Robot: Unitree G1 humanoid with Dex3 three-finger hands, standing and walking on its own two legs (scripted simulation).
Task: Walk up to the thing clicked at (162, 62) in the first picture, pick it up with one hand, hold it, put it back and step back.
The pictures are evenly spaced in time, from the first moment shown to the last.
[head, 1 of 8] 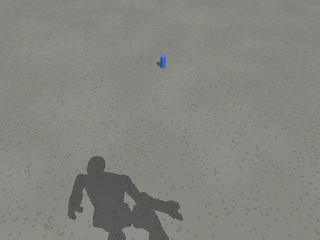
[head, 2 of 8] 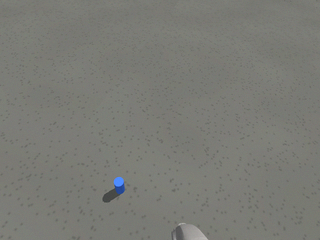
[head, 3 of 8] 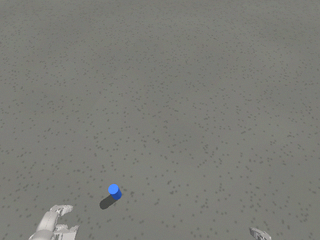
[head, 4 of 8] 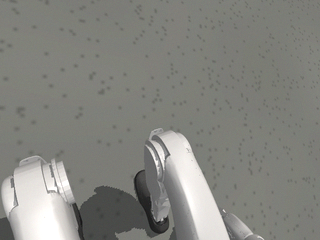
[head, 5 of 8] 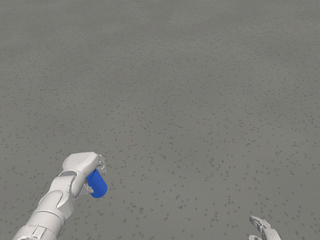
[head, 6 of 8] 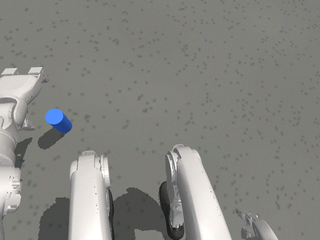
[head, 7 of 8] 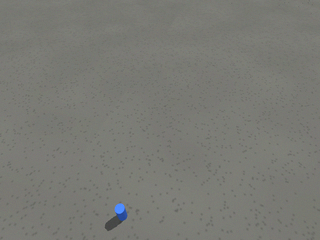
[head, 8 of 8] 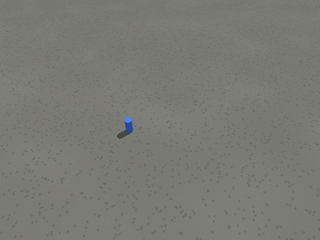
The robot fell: no
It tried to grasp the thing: yes
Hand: left
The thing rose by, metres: 0.63
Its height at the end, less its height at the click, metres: +0.00
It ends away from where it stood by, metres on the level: 0.02
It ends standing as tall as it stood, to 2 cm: yes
